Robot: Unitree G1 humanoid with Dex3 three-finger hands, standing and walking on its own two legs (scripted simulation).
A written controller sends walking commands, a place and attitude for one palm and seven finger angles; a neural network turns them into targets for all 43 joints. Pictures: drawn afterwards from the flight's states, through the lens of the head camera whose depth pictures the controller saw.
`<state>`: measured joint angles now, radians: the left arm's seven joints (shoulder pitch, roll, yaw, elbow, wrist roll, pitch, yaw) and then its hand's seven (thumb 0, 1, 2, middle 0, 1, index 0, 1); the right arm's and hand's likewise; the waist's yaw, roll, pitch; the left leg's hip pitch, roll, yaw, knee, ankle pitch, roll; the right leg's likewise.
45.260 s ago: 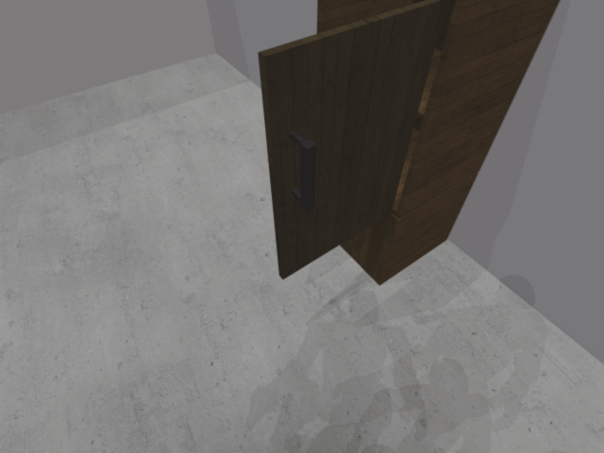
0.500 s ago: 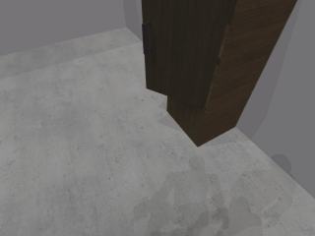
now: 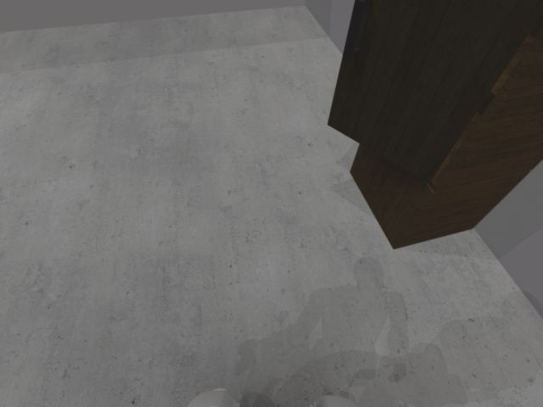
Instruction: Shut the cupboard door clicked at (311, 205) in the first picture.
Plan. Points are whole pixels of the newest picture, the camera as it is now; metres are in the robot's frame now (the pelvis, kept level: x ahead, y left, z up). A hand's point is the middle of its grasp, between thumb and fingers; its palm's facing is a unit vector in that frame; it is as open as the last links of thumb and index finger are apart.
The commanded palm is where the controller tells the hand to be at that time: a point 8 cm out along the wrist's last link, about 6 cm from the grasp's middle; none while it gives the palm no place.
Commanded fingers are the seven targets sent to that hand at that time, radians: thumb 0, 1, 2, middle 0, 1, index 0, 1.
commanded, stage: walk to a spot facing it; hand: left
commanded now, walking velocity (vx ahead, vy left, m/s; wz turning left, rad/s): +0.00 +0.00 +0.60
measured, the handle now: (357, 28) +1.00 -0.20 +0.04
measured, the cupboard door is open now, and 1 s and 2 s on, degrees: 32 32 32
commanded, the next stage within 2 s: turn to face it in 0.90 s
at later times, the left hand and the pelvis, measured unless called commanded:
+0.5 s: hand out of the picture -0.01 +0.18 -0.14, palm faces +0.40 -0.88 -0.26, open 7.4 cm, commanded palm none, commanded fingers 0.00 0.90 0.90 -0.20 -0.30 -0.20 -0.30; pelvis +0.06 +0.00 +0.02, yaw +23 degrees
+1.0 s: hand (84, 349) +0.22 +0.32 -0.14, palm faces +0.52 -0.83 -0.21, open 7.4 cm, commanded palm none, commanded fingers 0.00 0.90 0.90 -0.20 -0.30 -0.20 -0.30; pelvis +0.23 +0.11 +0.01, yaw +32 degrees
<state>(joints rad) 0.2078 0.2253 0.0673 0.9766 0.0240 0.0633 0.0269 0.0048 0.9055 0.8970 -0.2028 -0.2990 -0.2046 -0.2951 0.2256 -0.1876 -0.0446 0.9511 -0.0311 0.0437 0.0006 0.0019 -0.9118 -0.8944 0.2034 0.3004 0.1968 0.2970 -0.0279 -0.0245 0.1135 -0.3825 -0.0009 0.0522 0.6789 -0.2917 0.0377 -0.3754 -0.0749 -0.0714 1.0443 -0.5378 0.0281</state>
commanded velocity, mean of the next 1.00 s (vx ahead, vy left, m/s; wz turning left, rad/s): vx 0.29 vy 0.00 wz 0.41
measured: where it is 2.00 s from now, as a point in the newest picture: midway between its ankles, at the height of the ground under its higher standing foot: (209, 335)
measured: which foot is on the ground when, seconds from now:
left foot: down 0.00-0.22, up 0.24-0.60, down 0.62-1.00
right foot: up 0.00-0.20, down 0.22-0.62, up 0.64-1.00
